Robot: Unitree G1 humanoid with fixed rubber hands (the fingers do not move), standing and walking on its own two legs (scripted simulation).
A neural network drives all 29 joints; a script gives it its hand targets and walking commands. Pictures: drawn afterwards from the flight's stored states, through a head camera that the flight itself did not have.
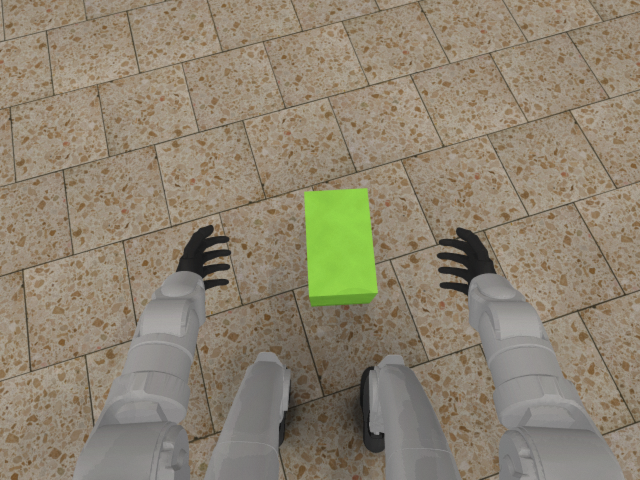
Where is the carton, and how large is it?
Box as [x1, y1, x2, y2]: [304, 188, 377, 306]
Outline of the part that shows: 366,188 304,192 308,285 311,306 367,303 372,299 377,292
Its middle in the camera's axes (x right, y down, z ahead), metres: +0.05 +0.03 +1.05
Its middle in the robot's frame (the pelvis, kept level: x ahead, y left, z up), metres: +0.52 -0.01 -0.60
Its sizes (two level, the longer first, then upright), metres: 0.276 0.166 0.182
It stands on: the floor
